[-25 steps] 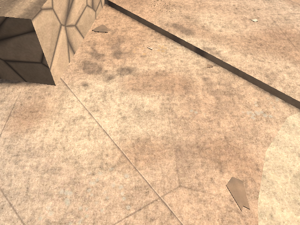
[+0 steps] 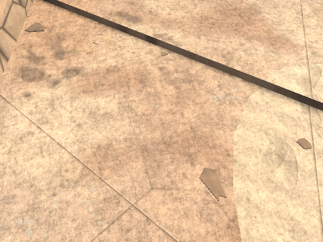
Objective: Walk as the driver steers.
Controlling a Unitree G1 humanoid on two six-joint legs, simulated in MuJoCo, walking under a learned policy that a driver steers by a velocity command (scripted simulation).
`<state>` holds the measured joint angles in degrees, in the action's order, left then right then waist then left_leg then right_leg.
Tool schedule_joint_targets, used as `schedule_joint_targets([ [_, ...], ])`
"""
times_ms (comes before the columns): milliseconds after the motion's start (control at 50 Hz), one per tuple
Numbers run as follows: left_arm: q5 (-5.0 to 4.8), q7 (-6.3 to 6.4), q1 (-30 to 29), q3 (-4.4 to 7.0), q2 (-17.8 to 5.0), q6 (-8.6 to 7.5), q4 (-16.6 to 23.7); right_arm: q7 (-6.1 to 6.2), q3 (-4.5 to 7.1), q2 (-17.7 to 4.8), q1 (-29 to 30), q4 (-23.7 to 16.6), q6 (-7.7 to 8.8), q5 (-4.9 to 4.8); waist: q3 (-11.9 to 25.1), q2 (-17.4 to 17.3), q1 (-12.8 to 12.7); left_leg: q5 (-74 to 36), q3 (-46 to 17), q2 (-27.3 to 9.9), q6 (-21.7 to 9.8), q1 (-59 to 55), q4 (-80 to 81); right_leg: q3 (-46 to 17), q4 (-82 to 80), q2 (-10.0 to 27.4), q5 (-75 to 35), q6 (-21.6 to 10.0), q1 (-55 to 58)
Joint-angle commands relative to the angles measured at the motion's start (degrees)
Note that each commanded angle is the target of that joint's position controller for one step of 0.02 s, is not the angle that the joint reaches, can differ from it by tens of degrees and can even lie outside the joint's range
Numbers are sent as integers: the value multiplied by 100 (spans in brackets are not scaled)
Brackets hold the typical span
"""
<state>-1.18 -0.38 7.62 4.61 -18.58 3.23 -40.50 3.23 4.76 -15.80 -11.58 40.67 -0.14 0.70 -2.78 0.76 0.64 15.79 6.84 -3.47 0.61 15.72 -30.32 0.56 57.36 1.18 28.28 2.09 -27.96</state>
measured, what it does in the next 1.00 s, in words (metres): steps on the spot, turning right: right foot, then left foot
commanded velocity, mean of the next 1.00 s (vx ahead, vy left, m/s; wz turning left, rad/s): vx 0.00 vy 0.00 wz -0.58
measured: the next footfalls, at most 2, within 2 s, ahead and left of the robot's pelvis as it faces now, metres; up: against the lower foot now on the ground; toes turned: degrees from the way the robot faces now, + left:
right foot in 0.12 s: +0.04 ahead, -0.13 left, +0.00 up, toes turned -7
left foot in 0.62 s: +0.10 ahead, +0.08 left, +0.00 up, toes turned -28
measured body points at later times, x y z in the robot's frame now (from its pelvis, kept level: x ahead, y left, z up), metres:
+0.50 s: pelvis +0.00 -0.04 +0.01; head +0.04 -0.07 +0.46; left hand +0.23 +0.20 -0.07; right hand +0.10 -0.35 -0.09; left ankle +0.07 +0.11 -0.70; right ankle +0.00 -0.13 -0.73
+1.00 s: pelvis +0.00 -0.04 +0.00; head +0.03 -0.08 +0.45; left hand +0.30 +0.09 -0.08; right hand -0.05 -0.36 -0.10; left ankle +0.07 +0.09 -0.73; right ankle -0.07 -0.14 -0.72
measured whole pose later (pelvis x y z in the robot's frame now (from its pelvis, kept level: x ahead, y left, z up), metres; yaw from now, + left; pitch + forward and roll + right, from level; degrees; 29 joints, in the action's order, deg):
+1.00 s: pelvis +0.00 -0.04 +0.00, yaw -36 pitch +1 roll +0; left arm -1.3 -0.9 10.0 4.4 -17.6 4.2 -32.9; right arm 1.1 4.5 -17.3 -8.2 40.6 -0.8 -1.2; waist -3.8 -0.7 0.6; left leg 17.0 6.4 -5.9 2.5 13.2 -29.4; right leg 1.4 36.2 1.2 17.3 2.2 -19.2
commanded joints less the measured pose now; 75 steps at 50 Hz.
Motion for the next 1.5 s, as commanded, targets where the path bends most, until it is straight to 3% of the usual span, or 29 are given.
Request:
schedule_joint_targets([
  [20, -17, -110, -106, 34, -240, -20, 536, 23, 288, -1089, 416, -445, 26, -38, 685, -979, -21, -2440, -717, -1297, -1086, -475, 817, 201, -761, 162, -303, 22, 337],
  [100, 25, -111, 604, 211, -477, 14, 407, -68, 235, -863, 66, -228, -33, -196, 873, -512, -208, -1137, -142, -1139, -478, -52, -381, 427, -2877, -284, -1781, -391, 1802],
  [120, 39, -10, 749, 374, -1094, -22, 484, -107, 149, -552, -103, -253, -46, 1, 695, 928, -111, 654, 373, -548, 84, 1306, -1948, -1224, -3362, 725, -3654, -847, 2592],
  [140, 260, -23, 731, 423, -1625, -142, 735, -64, 63, -441, 487, -706, -13, 121, 771, 1915, -253, 2594, -281, 315, 407, 2594, -3352, -3539, -3710, 2156, -4771, -2189, 2467],
  [160, 359, -80, 847, 355, -1389, -298, 735, -29, 140, -728, 807, -715, 4, -4, 1114, 1066, -554, 2492, -1040, 255, 360, 2595, -4124, -3426, -3834, 2173, -4399, -2472, 2414],
  [200, 176, -1, 359, 262, -1053, -405, 722, 36, 190, -782, 640, -538, -13, -40, 726, 537, -175, 1423, -1183, 85, 247, 2696, -4026, -2448, -3695, 1503, -3582, -1793, 2175],
  [220, 76, 58, 125, 204, -884, -372, 758, 79, 221, -853, 614, -489, -27, 18, 671, 488, -84, 1039, -1227, 38, 270, 2612, -3806, -2239, -3658, 1330, -3584, -1582, 2049],
  [360, 43, 269, 338, 197, -832, -234, 813, -29, 84, -467, 716, -444, 22, -43, 874, 553, -128, 265, -1233, 374, 459, 1962, -2370, -2101, -3662, 900, -3144, -1479, 2100],
  [520, 42, 191, 205, 268, -921, -118, 959, -204, 111, -603, 758, -441, 197, -135, 787, 864, -219, 566, -1290, 616, 335, 940, -794, -2974, -3502, 775, -2933, -1504, 1837],
  [580, -56, 205, -22, 256, -875, -61, 1031, -279, 151, -626, 378, -320, 277, -137, 868, 823, 42, -253, -1170, 622, 149, 84, 657, -3055, -3159, 511, -3192, -1246, 1768],
  [600, -65, 226, 17, 224, -758, -51, 1057, -275, 208, -784, 211, -262, 284, -99, 938, 647, 66, -881, -1342, 252, 5, -562, 1051, -2896, -2912, 287, -2592, -996, 1384],
  [620, 14, 212, 303, 142, -455, -59, 1059, -238, 279, -1154, 169, -323, 245, -3, 1093, -449, -130, -1625, -2331, -901, -457, -1242, 1160, -2171, -1847, -257, -845, -654, 660],
  [640, -28, 200, 332, 203, -611, -115, 1208, -250, 319, -1405, 238, -285, 195, 169, 711, -1797, -269, -2688, -3572, -1820, -1479, -1111, 1294, -1055, -729, -1052, 952, -289, -518],
  [660, 72, 191, 485, 344, -1065, -160, 1082, -236, 249, -1089, 411, -425, 213, 142, 694, -1292, -225, -2704, -3546, -2096, -1816, -910, 1261, -1050, 543, -584, 884, -23, -656],
  [680, 20, 167, 545, 415, -1186, -139, 936, -194, 158, -790, 664, -498, 203, 85, 631, -935, -297, -2513, -2902, -1717, -1586, -779, 1168, -1004, 981, -483, 468, 82, -620],
  [720, 18, 177, 609, 369, -910, -24, 799, -142, 99, -650, 860, -535, 165, -50, 456, -768, -276, -2293, -2104, -1182, -1233, -824, 1068, -868, 1374, -414, -166, 285, -826],
  [840, -12, 61, -35, 133, -389, -23, 1155, -65, 187, -982, 372, -405, -3, 3, 633, -1072, 159, -2706, -1320, -1190, -1361, -1408, 1054, -236, -113, -29, -431, 436, -603],
  [980, -15, -65, 436, 200, -482, 40, 1124, -214, 270, -1226, 560, -350, 8, -263, 684, -1109, -137, -2345, -789, -1338, -971, -888, 463, 389, -2655, -154, -1372, -103, 1106],
  [1000, -1, -31, 684, 263, -580, 38, 1038, -229, 226, -1052, 355, -252, 34, -278, 743, -849, -218, -1875, -533, -1158, -660, -527, -22, 312, -3232, -271, -1915, -295, 1772],
  [1020, -12, 37, 929, 401, -1014, 10, 1046, -255, 152, -771, 85, -211, 55, -116, 874, 262, -198, -565, 4, -716, -130, 510, -1256, -758, -3491, 391, -3642, -611, 2830],
  [1040, 125, 88, 828, 467, -1651, -59, 1257, -252, -11, -439, 315, -570, 74, 159, 903, 1923, -94, 2328, 27, 137, 361, 2214, -2787, -3011, -3477, 2030, -5388, -1792, 3236],
  [1060, 286, 25, 1026, 357, -1232, -207, 1232, -193, 91, -783, 810, -593, 74, 31, 1302, 1173, -609, 2501, -869, 177, 370, 2205, -3748, -3057, -3636, 2198, -5071, -2340, 2870],
  [1080, 291, 20, 810, 254, -1034, -302, 1134, -178, 128, -899, 823, -561, 34, -104, 1017, 891, -422, 2073, -977, 47, 298, 2213, -3988, -2446, -3653, 1886, -4636, -2093, 2607],
  [1120, 104, 77, 259, 147, -725, -327, 1093, -115, 158, -928, 618, -363, -29, -59, 741, 593, -170, 1225, -1021, -82, 295, 2107, -3647, -1810, -3657, 1340, -4006, -1547, 2315],
  [1260, 173, 176, 49, -6, -499, -309, 915, -171, -7, -552, 478, -235, -78, -75, 734, 686, -117, 409, -902, 4, 459, 1064, -2070, -1341, -3752, 974, -3666, -1487, 2072],
  [1380, 162, 75, -30, -69, -433, -279, 679, -202, -34, -566, 396, -207, -32, -104, 476, 659, -131, 370, -792, 112, 325, 123, -378, -1716, -3668, 956, -2804, -1516, 1668],
  [1420, 132, 62, 37, -155, -227, -315, 544, -234, -84, -509, 165, -118, 38, 5, 531, 369, 61, -1088, -887, 43, 170, -764, 866, -1615, -3553, 717, -2540, -1140, 1393],
  [1460, 262, 13, 538, -146, -195, -418, 460, -211, 31, -1118, 243, -92, 66, 7, 690, -708, -433, -2162, -1324, -500, -245, -1105, 438, -1002, -3372, 48, -1668, -619, 1179],
  [1500, 254, 37, 66, -125, -314, -383, 414, -281, -83, -605, 399, -126, 104, -3, 521, -618, -125, -781, -1250, -282, -282, -419, 632, -773, -3221, -102, -1517, -401, 1598],
])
